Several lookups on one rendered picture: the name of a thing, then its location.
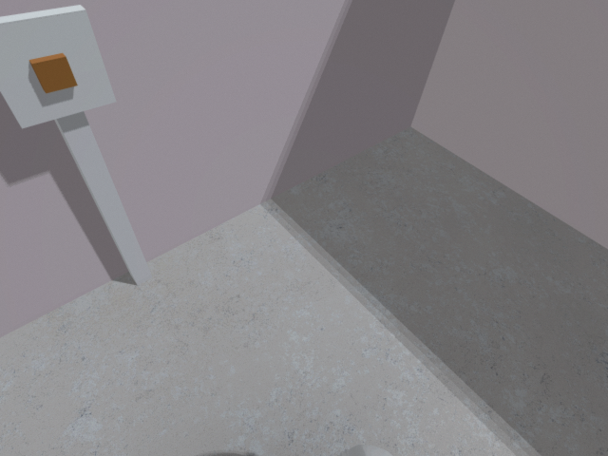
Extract button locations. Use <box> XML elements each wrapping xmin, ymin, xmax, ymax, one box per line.
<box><xmin>29</xmin><ymin>53</ymin><xmax>77</xmax><ymax>93</ymax></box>

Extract panel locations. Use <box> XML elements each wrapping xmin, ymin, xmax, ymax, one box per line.
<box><xmin>0</xmin><ymin>5</ymin><xmax>152</xmax><ymax>285</ymax></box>

